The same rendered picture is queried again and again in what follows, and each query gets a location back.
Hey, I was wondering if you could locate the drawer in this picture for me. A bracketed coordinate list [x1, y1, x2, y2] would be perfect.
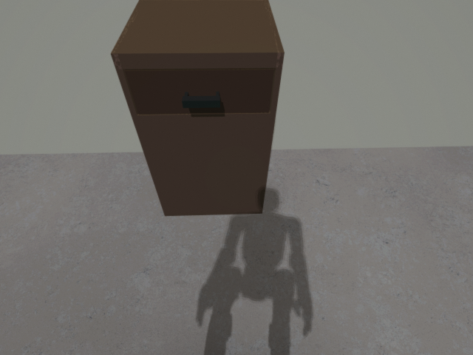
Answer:
[125, 68, 274, 114]

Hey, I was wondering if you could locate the cabinet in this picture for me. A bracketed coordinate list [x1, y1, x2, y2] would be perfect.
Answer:
[111, 0, 285, 216]

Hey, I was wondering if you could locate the handle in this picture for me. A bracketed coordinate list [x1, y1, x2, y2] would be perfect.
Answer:
[182, 92, 220, 108]

